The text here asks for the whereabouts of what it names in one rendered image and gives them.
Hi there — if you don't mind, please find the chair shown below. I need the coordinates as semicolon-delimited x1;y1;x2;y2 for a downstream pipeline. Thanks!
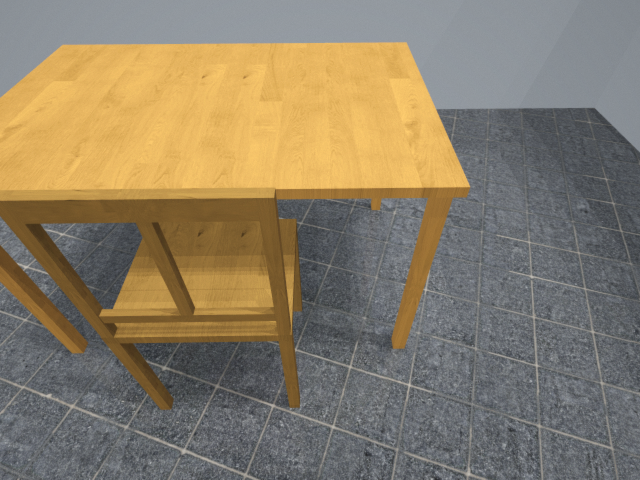
0;187;302;410

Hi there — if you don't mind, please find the table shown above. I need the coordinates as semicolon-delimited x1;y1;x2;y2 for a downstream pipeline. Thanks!
0;42;470;353

